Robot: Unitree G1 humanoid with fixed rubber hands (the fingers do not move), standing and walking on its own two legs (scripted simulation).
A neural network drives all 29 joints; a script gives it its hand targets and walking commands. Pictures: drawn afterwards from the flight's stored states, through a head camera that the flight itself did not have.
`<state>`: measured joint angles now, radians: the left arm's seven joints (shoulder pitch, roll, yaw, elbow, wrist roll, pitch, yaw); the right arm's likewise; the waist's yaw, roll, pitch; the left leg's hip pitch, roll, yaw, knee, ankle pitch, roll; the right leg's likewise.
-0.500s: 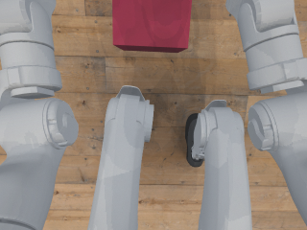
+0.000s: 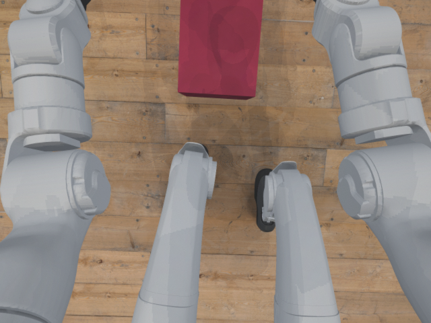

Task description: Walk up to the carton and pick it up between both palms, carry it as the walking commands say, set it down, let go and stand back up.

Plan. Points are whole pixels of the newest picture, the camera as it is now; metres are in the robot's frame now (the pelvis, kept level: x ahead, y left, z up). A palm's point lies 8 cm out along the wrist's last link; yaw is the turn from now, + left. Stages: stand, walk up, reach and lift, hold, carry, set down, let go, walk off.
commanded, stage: set down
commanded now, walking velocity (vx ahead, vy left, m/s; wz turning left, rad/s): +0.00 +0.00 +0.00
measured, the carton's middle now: (219, 42) +0.56 +0.10 -0.47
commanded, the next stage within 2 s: let go in 0.26 s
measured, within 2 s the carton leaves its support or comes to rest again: neither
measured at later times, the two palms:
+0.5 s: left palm out of the picture +0.48 +0.29 -0.05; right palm out of the picture +0.54 -0.05 -0.03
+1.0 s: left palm out of the picture +0.31 +0.28 +0.08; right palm out of the picture +0.38 -0.15 +0.08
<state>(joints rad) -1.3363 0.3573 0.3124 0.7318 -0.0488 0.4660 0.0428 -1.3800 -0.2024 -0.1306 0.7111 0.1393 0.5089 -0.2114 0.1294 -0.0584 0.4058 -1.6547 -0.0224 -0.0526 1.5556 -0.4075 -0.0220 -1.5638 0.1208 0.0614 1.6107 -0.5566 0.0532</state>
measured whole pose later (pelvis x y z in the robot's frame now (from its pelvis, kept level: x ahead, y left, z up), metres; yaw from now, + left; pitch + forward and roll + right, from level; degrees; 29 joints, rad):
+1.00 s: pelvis +0.05 +0.01 +0.16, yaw +2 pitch +14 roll -2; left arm -0.25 0.27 0.09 0.46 -0.03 0.24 -0.09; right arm -0.27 -0.11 -0.15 0.47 0.02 0.25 -0.06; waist 0.13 -0.01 0.12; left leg -0.86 -0.02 -0.06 0.91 -0.29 0.00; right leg -0.76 0.08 0.09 0.91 -0.39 0.03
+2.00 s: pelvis +0.12 -0.02 +0.21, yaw +2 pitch -2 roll +1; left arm 0.17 0.24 0.03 0.66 0.01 0.07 -0.02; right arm 0.24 -0.23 -0.04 0.74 0.01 0.06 0.00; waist 0.05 -0.05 -0.04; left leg -0.24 -0.01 -0.06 0.52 -0.25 -0.04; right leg -0.17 0.06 0.10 0.56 -0.36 -0.04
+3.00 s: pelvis +0.08 -0.02 +0.21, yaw +2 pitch -5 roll +0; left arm 0.19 0.24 0.03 0.96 0.01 -0.02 0.00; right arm 0.24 -0.28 -0.04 0.99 0.01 0.00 0.00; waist 0.05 -0.04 -0.10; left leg -0.24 -0.01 -0.06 0.52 -0.19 -0.02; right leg -0.17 0.06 0.10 0.56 -0.31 -0.03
